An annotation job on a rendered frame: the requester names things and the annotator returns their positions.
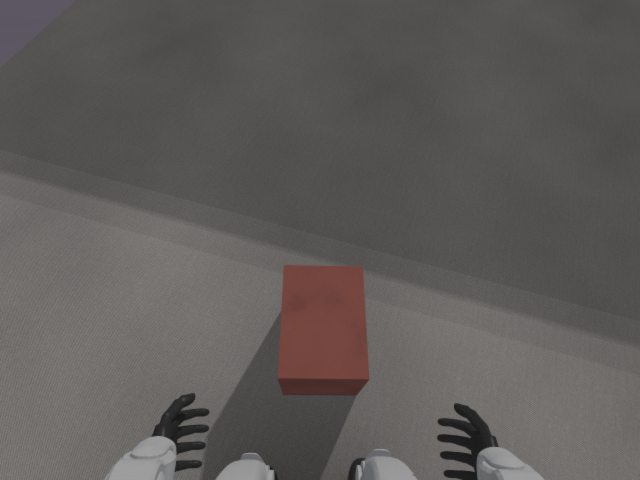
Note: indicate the robot left forearm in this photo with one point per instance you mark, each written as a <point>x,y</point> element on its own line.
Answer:
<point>152,459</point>

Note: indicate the robot right hand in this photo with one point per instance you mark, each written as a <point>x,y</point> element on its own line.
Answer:
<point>481,438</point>

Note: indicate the carton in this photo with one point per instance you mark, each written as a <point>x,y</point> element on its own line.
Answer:
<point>323,337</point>

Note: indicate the robot right forearm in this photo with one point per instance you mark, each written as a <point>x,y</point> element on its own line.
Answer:
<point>495,463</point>

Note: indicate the robot left shin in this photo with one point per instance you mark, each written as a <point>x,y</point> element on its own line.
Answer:
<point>251,456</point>

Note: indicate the robot left hand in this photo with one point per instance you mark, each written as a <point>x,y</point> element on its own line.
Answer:
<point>168,427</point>

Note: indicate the left robot thigh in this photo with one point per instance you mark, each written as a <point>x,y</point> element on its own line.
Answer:
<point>246,470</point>

